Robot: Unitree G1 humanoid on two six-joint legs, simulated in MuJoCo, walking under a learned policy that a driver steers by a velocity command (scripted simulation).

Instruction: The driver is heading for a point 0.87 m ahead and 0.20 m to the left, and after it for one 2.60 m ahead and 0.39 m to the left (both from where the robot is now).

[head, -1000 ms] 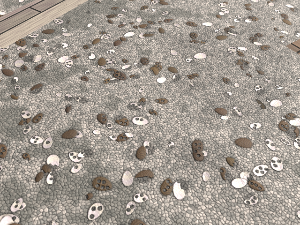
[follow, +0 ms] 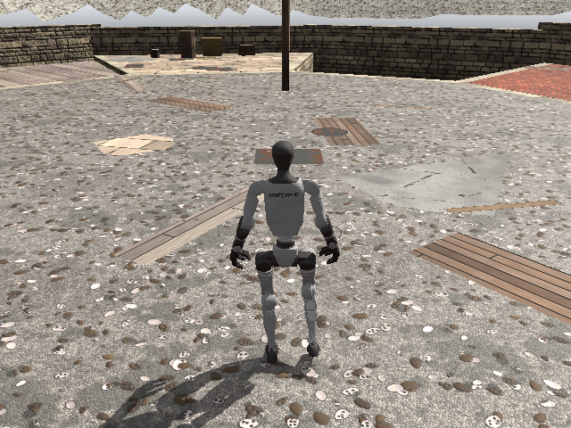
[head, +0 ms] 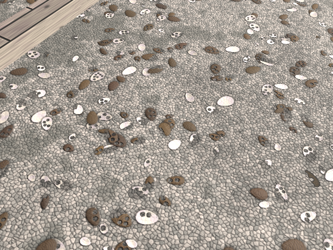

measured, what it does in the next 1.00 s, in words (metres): walks ahead: right foot, then left foot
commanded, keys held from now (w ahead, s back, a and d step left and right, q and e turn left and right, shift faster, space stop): w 0.52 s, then w+q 0.48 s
